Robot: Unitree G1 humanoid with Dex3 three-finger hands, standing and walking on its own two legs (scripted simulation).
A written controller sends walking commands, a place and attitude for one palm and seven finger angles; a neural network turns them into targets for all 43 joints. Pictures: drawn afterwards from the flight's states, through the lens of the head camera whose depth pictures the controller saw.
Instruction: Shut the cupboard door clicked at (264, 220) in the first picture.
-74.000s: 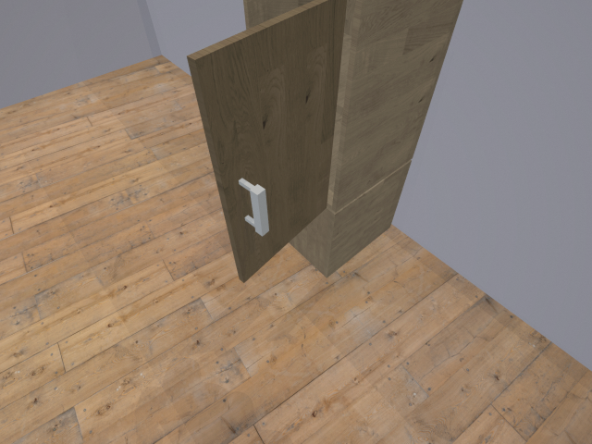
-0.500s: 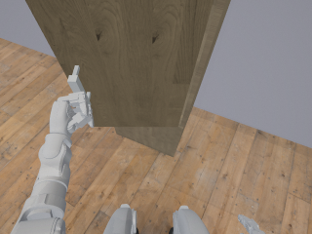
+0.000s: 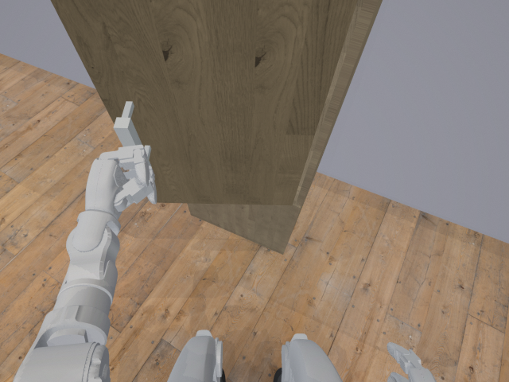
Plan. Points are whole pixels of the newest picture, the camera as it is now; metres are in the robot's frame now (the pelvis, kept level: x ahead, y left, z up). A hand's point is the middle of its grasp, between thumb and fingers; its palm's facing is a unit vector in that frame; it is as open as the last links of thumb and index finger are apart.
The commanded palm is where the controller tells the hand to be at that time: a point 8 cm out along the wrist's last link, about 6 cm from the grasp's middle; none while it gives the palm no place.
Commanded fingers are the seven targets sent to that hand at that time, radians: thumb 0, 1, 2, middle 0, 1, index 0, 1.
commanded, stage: push the door shut along its arc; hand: left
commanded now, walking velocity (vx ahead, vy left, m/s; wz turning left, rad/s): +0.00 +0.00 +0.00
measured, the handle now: (136, 139) +0.50 +0.21 +0.04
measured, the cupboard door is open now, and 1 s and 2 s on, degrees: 24 7 0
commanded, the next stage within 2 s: pull the fist back off the door in 1.76 s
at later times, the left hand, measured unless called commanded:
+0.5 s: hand (152, 153) +0.46 +0.18 +0.04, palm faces -0.16 -0.99 -0.04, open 3.1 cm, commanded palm +0.46 +0.21 +0.04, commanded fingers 0.00 0.90 0.90 -1.30 -1.50 -1.30 -1.50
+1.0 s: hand (183, 126) +0.52 +0.13 +0.05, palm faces -0.31 -0.95 -0.05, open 3.1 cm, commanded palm +0.53 +0.16 +0.04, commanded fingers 0.00 0.90 0.90 -1.30 -1.50 -1.30 -1.50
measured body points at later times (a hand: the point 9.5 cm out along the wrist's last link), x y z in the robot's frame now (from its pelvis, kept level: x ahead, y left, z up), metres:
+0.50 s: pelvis -0.01 +0.00 -0.02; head +0.12 +0.02 +0.41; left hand +0.46 +0.23 +0.05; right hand +0.04 -0.27 -0.13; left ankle +0.03 +0.10 -0.64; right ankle +0.02 -0.11 -0.64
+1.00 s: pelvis -0.01 +0.01 -0.03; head +0.15 +0.03 +0.39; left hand +0.53 +0.18 +0.05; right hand -0.01 -0.26 -0.13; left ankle +0.03 +0.10 -0.64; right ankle +0.02 -0.11 -0.64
